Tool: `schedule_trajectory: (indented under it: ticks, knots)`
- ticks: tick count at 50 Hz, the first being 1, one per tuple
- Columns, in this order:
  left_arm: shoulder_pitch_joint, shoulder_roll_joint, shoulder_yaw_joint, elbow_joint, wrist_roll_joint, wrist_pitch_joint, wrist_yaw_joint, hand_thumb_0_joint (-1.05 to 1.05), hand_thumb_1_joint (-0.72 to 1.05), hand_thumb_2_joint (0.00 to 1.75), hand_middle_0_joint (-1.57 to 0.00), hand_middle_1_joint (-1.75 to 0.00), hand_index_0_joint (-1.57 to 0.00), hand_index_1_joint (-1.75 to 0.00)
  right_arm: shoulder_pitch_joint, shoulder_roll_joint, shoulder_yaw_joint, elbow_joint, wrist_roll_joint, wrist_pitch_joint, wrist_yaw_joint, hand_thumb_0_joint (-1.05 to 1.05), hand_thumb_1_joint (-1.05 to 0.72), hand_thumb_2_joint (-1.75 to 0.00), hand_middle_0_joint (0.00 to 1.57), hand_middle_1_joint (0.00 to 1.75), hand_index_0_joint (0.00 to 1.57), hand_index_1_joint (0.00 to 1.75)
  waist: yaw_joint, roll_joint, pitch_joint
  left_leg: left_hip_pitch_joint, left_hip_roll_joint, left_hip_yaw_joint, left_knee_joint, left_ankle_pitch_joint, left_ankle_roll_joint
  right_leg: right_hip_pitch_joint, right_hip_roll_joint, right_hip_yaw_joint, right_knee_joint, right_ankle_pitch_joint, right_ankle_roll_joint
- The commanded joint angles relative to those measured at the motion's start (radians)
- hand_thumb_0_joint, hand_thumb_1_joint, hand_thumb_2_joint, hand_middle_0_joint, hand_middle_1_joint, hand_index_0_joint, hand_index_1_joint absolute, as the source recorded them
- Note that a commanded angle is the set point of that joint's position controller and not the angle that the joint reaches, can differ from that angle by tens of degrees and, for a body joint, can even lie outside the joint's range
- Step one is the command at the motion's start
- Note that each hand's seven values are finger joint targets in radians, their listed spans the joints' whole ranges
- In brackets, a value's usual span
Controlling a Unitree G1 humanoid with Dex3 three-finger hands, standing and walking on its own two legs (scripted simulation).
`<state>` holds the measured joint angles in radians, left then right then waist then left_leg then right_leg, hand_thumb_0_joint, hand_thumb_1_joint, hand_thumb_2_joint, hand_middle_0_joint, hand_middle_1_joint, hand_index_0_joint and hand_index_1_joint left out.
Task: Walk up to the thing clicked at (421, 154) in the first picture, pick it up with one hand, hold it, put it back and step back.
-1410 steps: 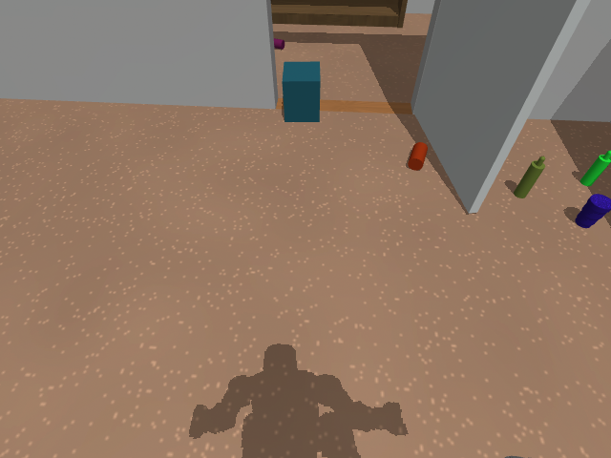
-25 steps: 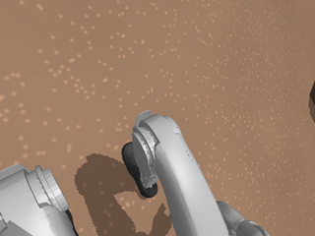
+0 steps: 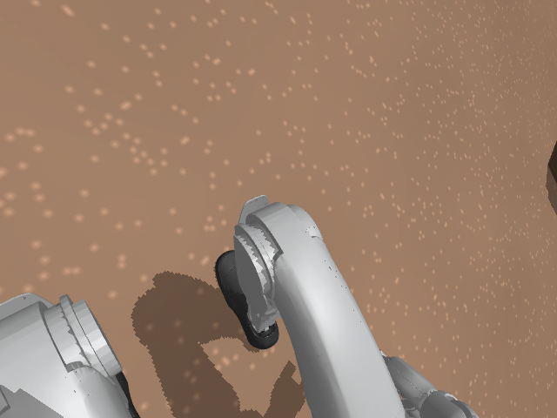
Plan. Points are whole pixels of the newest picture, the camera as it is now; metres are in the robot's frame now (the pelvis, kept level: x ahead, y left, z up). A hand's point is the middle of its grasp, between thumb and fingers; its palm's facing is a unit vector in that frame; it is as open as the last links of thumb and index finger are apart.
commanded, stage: settle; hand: left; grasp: from above
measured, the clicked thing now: out of the picture +0.49 +0.34 -0.27
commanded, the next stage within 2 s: lift in 0.80 s
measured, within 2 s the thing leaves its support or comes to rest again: neither
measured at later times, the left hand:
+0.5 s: hand out of the picture +0.48 +0.36 -0.17, palm faces -0.38 -0.12 -0.92, open 9.7 cm
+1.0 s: hand out of the picture +0.47 +0.34 -0.11, palm faces -0.43 -0.12 -0.89, open 9.5 cm
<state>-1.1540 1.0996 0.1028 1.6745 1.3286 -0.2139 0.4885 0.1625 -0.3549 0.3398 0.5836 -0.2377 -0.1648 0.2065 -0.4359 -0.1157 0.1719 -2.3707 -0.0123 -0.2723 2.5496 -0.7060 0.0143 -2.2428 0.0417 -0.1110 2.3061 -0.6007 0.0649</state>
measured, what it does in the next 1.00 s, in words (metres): stands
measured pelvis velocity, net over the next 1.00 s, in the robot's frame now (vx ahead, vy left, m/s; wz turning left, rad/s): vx -0.01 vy -0.01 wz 0.12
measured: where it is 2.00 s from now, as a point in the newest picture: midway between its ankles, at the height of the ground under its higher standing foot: (193, 363)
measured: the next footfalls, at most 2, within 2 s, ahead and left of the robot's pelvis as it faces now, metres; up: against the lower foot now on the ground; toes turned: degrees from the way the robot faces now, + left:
none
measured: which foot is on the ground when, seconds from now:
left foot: down 0.00-1.00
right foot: down 0.00-1.00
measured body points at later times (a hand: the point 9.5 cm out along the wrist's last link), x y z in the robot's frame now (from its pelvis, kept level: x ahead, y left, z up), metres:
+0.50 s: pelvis +0.01 +0.00 +0.02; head +0.26 +0.14 +0.36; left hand +0.49 +0.36 -0.11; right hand +0.09 -0.28 -0.04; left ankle +0.06 +0.12 -0.27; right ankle +0.14 -0.14 -0.27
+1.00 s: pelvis -0.01 -0.01 +0.03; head +0.23 +0.10 +0.40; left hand +0.49 +0.35 -0.06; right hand +0.06 -0.28 -0.04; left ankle +0.06 +0.12 -0.27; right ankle +0.14 -0.14 -0.27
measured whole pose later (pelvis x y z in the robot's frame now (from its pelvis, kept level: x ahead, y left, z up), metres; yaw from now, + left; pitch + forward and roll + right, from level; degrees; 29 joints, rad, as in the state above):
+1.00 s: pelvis -0.01 -0.01 +0.03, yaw +7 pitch +34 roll -12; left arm -1.06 0.86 0.07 1.32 1.24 -0.18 0.17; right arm 0.23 -0.32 0.13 0.60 -0.12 0.01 0.13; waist -0.32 0.02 0.00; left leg -2.33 -0.03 -0.17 2.37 -0.64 0.00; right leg -2.24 -0.01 -0.04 2.22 -0.59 0.05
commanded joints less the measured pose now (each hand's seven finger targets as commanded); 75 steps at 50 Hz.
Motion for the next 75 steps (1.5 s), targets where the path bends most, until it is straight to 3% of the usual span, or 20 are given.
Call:
schedule_trajectory:
  ticks: [1,4,8,11,12,14,15,16,17,20,22,25,27,31,42,46,51,58,65,75]
  knots:
    - [-0.267,0.235,0.037,-0.178,-0.019,0.011,0.024,0.00,0.68,0.73,-1.06,-0.62,-1.06,-0.62,0.182,-0.340,-0.115,0.019,0.008,0.013,-0.009,0.00,-0.90,-0.90,0.20,0.30,0.20,0.30,-0.022,0.638,-0.659,0.593,0.048,0.075,-0.307,0.258,-0.043,0.278,0.012,-0.157,-0.125,0.202,-0.095]
    - [-0.276,0.245,0.060,-0.245,-0.014,0.013,0.014,0.00,0.70,0.74,-1.08,-0.60,-1.07,-0.61,0.199,-0.344,-0.129,0.022,0.010,0.020,-0.007,0.00,-0.90,-0.90,0.20,0.30,0.20,0.30,-0.025,0.646,-0.682,0.587,0.042,0.095,-0.290,0.299,-0.040,0.300,0.013,-0.148,-0.131,0.236,-0.097]
    - [-0.255,0.266,0.101,-0.345,-0.016,0.016,-0.002,0.00,0.74,0.74,-1.11,-0.59,-1.10,-0.60,0.211,-0.347,-0.168,0.030,0.016,0.031,-0.007,0.00,-0.90,-0.90,0.20,0.30,0.20,0.30,0.018,0.711,-0.757,0.652,0.038,0.103,-0.304,0.340,-0.048,0.299,0.013,-0.145,-0.129,0.245,-0.108]
    - [-0.241,0.208,0.085,-0.449,-0.032,0.017,-0.024,0.00,0.78,0.75,-1.14,-0.58,-1.13,-0.59,0.207,-0.343,-0.205,0.008,0.031,0.037,-0.003,0.00,-0.90,-0.90,0.20,0.30,0.20,0.30,0.030,0.718,-0.792,0.659,0.028,0.123,-0.310,0.333,-0.043,0.301,0.010,-0.133,-0.136,0.244,-0.117]
    - [-0.240,0.234,0.115,-0.495,-0.035,0.017,-0.028,0.00,0.79,0.75,-1.15,-0.58,-1.14,-0.59,0.225,-0.344,-0.222,0.022,0.034,0.040,-0.003,0.00,-0.90,-0.90,0.20,0.30,0.20,0.30,0.039,0.734,-0.823,0.669,0.029,0.133,-0.311,0.341,-0.042,0.319,0.008,-0.128,-0.141,0.253,-0.116]
    - [-0.251,0.203,0.114,-0.539,-0.047,0.021,-0.051,0.00,0.82,0.72,-1.16,-0.56,-1.16,-0.56,0.242,-0.338,-0.241,0.024,0.042,0.044,-0.001,0.00,-0.90,-0.90,0.20,0.30,0.20,0.30,0.033,0.717,-0.815,0.660,0.025,0.137,-0.310,0.348,-0.042,0.297,0.003,-0.122,-0.144,0.255,-0.118]
    - [-0.267,0.144,0.075,-0.593,-0.059,0.021,-0.067,0.00,0.84,0.74,-1.17,-0.56,-1.17,-0.57,0.236,-0.327,-0.249,0.012,0.049,0.044,0.002,0.00,-0.90,-0.90,0.20,0.30,0.20,0.30,0.038,0.730,-0.850,0.687,0.025,0.142,-0.318,0.364,-0.043,0.304,-0.001,-0.115,-0.150,0.270,-0.117]
    - [-0.221,0.182,0.109,-0.587,-0.068,0.029,-0.072,0.00,0.85,0.73,-1.16,-0.57,-1.17,-0.57,0.243,-0.327,-0.269,0.031,0.058,0.051,-0.001,0.00,-0.89,-0.90,0.20,0.30,0.20,0.30,0.063,0.729,-0.881,0.696,0.025,0.148,-0.323,0.358,-0.037,0.306,0.003,-0.111,-0.152,0.261,-0.116]
    - [-0.248,0.117,0.067,-0.596,-0.072,0.031,-0.086,0.00,0.86,0.72,-1.17,-0.56,-1.17,-0.56,0.239,-0.325,-0.272,0.019,0.060,0.055,-0.001,0.00,-0.89,-0.90,0.20,0.30,0.20,0.30,0.045,0.709,-0.848,0.658,0.020,0.143,-0.329,0.328,-0.037,0.281,-0.001,-0.111,-0.157,0.244,-0.120]
    - [-0.249,0.024,-0.002,-0.577,-0.083,0.045,-0.130,0.00,0.89,0.69,-1.18,-0.54,-1.19,-0.53,0.244,-0.294,-0.281,0.032,0.071,0.065,-0.002,0.00,-0.89,-0.90,0.20,0.30,0.20,0.30,0.055,0.663,-0.825,0.623,0.012,0.152,-0.352,0.266,-0.027,0.254,-0.002,-0.103,-0.177,0.204,-0.117]
    - [-0.244,0.081,0.035,-0.604,-0.087,0.054,-0.150,0.00,0.90,0.66,-1.19,-0.52,-1.21,-0.51,0.266,-0.298,-0.295,0.044,0.076,0.078,-0.006,0.00,-0.89,-0.89,0.20,0.30,0.20,0.30,0.081,0.669,-0.883,0.660,0.012,0.150,-0.369,0.291,-0.028,0.275,-0.006,-0.096,-0.177,0.214,-0.111]
    - [-0.250,-0.053,-0.047,-0.586,-0.106,0.067,-0.190,0.00,0.97,0.67,-1.23,-0.53,-1.25,-0.51,0.257,-0.277,-0.297,0.036,0.090,0.099,-0.008,0.00,-0.89,-0.89,0.20,0.30,0.20,0.30,0.072,0.639,-0.884,0.680,0.008,0.149,-0.401,0.321,-0.029,0.272,-0.011,-0.093,-0.184,0.240,-0.113]
    - [-0.240,-0.002,-0.023,-0.578,-0.107,0.074,-0.202,0.00,0.95,0.65,-1.23,-0.51,-1.25,-0.49,0.259,-0.276,-0.301,0.033,0.099,0.114,-0.016,0.00,-0.89,-0.89,0.20,0.30,0.20,0.30,0.091,0.618,-0.897,0.687,0.006,0.155,-0.412,0.329,-0.023,0.296,-0.009,-0.086,-0.196,0.247,-0.111]
    - [-0.269,-0.030,-0.037,-0.565,-0.107,0.075,-0.238,0.00,1.02,0.67,-1.27,-0.52,-1.30,-0.50,0.267,-0.270,-0.301,0.029,0.107,0.139,-0.031,0.00,-0.89,-0.89,0.20,0.30,0.20,0.30,0.073,0.572,-0.857,0.666,-0.004,0.162,-0.417,0.337,-0.018,0.302,-0.017,-0.078,-0.217,0.254,-0.111]
    - [-0.351,0.055,0.008,-0.560,-0.097,0.033,-0.255,0.00,1.02,0.68,-1.29,-0.50,-1.31,-0.49,0.240,-0.253,-0.293,-0.003,0.110,0.168,-0.083,0.00,-0.89,-0.89,0.20,0.30,0.20,0.30,0.089,0.539,-0.877,0.607,-0.017,0.193,-0.444,0.179,-0.009,0.309,-0.020,-0.057,-0.259,0.116,-0.116]
    - [-0.356,0.067,0.018,-0.563,-0.095,0.030,-0.253,0.00,0.87,0.66,-1.20,-0.40,-1.19,-0.40,0.254,-0.251,-0.298,0.000,0.113,0.167,-0.094,0.00,-0.87,-0.89,0.20,0.30,0.20,0.30,0.095,0.559,-0.883,0.630,-0.018,0.191,-0.470,0.154,-0.012,0.302,-0.024,-0.056,-0.268,0.093,-0.116]
    - [-0.328,0.044,0.019,-0.627,-0.147,0.056,-0.282,0.00,0.89,0.67,-1.23,-0.45,-1.22,-0.46,0.277,-0.237,-0.315,0.005,0.130,0.177,-0.095,0.00,-0.90,-0.90,0.20,0.30,0.20,0.30,0.130,0.576,-1.030,0.686,-0.013,0.216,-0.496,0.235,-0.006,0.400,-0.024,-0.041,-0.280,0.170,-0.114]
    - [-0.199,-0.003,0.012,-0.689,-0.174,0.087,-0.337,0.00,0.87,0.61,-1.22,-0.39,-1.22,-0.40,0.287,-0.229,-0.357,0.015,0.161,0.211,-0.115,0.00,-0.90,-0.90,0.20,0.30,0.20,0.30,0.172,0.540,-0.985,0.731,-0.021,0.215,-0.562,0.235,-0.008,0.381,-0.037,-0.019,-0.334,0.156,-0.124]
    - [-0.148,-0.029,0.020,-0.868,-0.230,0.077,-0.393,0.00,0.89,0.66,-1.23,-0.42,-1.23,-0.43,0.271,-0.196,-0.387,-0.009,0.179,0.235,-0.133,0.00,-0.90,-0.90,0.20,0.30,0.20,0.30,0.208,0.470,-1.068,0.798,-0.013,0.230,-0.621,0.234,0.008,0.470,-0.040,0.012,-0.417,0.158,-0.113]
    - [0.007,-0.141,-0.015,-1.042,-0.292,0.087,-0.431,0.00,0.87,0.64,-1.21,-0.38,-1.20,-0.40,0.222,-0.172,-0.421,-0.026,0.209,0.247,-0.160,0.00,-0.89,-0.90,0.20,0.30,0.20,0.30,0.244,0.491,-1.053,1.030,0.007,0.161,-0.830,0.242,-0.004,0.528,-0.046,0.017,-0.516,0.167,-0.097]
